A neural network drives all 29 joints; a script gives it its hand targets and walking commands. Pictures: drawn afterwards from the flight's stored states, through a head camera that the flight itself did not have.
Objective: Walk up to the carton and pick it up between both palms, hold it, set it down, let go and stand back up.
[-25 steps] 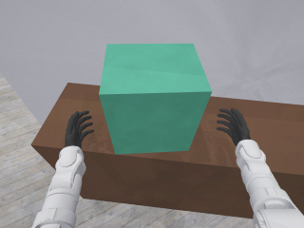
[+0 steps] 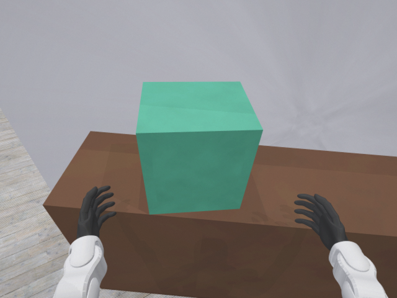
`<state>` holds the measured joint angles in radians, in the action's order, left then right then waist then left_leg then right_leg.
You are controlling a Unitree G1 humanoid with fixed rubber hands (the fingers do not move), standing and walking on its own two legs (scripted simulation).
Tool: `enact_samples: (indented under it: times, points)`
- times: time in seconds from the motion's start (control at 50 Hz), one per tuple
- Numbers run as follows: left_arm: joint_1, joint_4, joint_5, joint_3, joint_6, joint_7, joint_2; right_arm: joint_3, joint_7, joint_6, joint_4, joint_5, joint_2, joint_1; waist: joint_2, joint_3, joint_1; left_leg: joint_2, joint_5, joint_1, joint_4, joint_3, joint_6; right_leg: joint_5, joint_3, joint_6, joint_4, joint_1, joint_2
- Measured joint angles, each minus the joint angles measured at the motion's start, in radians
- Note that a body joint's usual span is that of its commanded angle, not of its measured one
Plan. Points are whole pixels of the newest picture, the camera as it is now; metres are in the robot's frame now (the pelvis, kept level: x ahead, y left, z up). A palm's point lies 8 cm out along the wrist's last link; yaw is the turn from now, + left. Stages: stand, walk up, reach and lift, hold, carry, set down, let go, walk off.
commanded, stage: set down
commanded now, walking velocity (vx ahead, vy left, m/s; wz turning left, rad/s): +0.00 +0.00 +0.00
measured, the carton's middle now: (194, 149) +0.47 +0.04 +0.05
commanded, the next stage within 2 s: none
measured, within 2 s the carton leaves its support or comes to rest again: neither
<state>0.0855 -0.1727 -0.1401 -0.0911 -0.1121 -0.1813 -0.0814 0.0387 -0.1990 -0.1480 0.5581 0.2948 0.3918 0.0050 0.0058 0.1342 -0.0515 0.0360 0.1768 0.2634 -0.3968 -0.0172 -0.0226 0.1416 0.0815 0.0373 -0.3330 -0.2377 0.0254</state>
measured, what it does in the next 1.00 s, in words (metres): stands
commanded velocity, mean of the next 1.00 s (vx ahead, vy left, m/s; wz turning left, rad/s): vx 0.00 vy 0.00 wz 0.00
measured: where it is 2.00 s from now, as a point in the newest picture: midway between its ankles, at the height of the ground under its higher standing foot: outside the picture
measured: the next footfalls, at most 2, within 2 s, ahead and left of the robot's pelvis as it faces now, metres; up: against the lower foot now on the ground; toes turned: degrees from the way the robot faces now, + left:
none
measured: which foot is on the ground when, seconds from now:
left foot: down 0.00-1.00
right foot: down 0.00-1.00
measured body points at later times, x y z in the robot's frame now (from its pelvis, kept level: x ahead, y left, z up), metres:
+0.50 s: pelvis +0.02 +0.00 +0.00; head -0.01 +0.01 +0.45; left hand +0.22 +0.24 +0.02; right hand +0.25 -0.25 +0.01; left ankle +0.02 +0.13 -0.75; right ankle +0.02 -0.10 -0.75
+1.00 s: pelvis +0.03 +0.01 +0.00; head +0.02 +0.02 +0.45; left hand +0.20 +0.25 -0.02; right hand +0.24 -0.25 +0.00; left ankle +0.02 +0.13 -0.75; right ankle +0.02 -0.10 -0.75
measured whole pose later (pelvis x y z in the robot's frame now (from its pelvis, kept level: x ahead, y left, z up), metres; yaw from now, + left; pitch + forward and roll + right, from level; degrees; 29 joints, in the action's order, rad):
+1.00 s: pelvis +0.03 +0.01 +0.00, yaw +0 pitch +1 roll -1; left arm 0.39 -0.11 -0.10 -0.09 -0.05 -0.10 -0.10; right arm 0.04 -0.19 -0.16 0.36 0.29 0.38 -0.29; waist 0.01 0.07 -0.05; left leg 0.03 0.23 0.19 -0.40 -0.02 -0.02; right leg 0.17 0.08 0.03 -0.29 -0.15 0.03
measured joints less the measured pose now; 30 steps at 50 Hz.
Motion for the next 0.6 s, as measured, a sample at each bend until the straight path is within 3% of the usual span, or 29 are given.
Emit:
enact_samples:
  times: [0.2, 0.36, 0.6]
  points:
    - [0.135, 0.106, 0.003, 0.0, -0.026, 0.0, 0.0, 0.0, 0.0, 0.035, -0.122, 0.0, 0.0, -0.128, 0.0, -0.005, 0.001, 0.0, 0.012, -0.036, 0.0, 0.0, 0.0, 0.014, 0.0, 0.001, -0.004, 0.035, 0.0]
    - [0.197, 0.122, 0.004, 0.0, -0.016, 0.004, 0.0, 0.0, 0.0, 0.043, -0.194, 0.0, 0.0, -0.209, 0.0, -0.019, 0.001, -0.001, 0.022, -0.044, 0.0, 0.0, 0.0, 0.019, 0.0, -0.002, 0.005, 0.047, 0.0]
    - [0.216, 0.124, 0.015, 0.0, 0.018, 0.04, 0.0, 0.0, 0.0, 0.039, -0.207, 0.0, 0.0, -0.241, 0.0, -0.039, 0.003, -0.001, 0.041, -0.051, 0.0, 0.0, 0.0, 0.03, -0.001, -0.007, 0.02, 0.061, 0.0]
